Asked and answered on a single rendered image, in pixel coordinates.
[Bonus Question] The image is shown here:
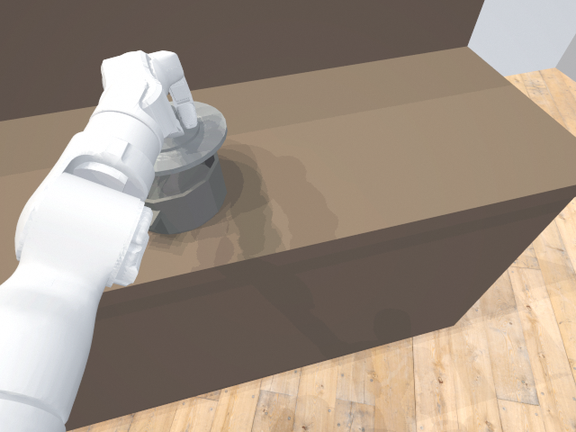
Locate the pot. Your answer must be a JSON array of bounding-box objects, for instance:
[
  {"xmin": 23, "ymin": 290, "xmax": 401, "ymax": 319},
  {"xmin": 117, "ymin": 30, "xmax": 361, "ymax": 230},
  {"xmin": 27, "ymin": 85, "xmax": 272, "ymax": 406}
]
[{"xmin": 144, "ymin": 152, "xmax": 227, "ymax": 235}]

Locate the robot left forearm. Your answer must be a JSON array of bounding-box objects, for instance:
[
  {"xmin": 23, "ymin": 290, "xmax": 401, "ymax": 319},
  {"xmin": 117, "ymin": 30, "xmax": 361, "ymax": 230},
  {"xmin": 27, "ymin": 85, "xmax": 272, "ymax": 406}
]
[{"xmin": 15, "ymin": 50, "xmax": 176, "ymax": 261}]

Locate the knob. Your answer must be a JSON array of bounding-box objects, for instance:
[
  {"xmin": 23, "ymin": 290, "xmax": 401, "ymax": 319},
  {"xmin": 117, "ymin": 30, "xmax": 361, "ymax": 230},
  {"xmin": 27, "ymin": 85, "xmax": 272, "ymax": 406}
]
[{"xmin": 171, "ymin": 105, "xmax": 180, "ymax": 122}]

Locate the lid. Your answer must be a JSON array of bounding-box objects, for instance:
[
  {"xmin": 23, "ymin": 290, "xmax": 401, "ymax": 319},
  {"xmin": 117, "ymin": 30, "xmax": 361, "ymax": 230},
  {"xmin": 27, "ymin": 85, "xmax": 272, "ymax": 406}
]
[{"xmin": 153, "ymin": 101, "xmax": 228, "ymax": 176}]

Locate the robot left upper arm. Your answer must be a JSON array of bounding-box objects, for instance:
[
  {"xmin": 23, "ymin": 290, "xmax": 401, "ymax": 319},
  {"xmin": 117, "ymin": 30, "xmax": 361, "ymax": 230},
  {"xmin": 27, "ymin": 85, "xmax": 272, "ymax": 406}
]
[{"xmin": 0, "ymin": 172, "xmax": 153, "ymax": 432}]

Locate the table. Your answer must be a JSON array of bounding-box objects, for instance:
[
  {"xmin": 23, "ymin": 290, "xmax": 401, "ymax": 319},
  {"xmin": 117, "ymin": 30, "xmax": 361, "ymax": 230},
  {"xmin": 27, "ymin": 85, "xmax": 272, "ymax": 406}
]
[{"xmin": 0, "ymin": 0, "xmax": 576, "ymax": 432}]

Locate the left robot hand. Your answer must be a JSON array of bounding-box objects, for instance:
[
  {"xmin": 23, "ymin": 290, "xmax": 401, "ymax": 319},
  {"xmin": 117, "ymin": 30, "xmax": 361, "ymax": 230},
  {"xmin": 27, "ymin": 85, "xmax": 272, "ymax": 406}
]
[{"xmin": 149, "ymin": 50, "xmax": 197, "ymax": 138}]

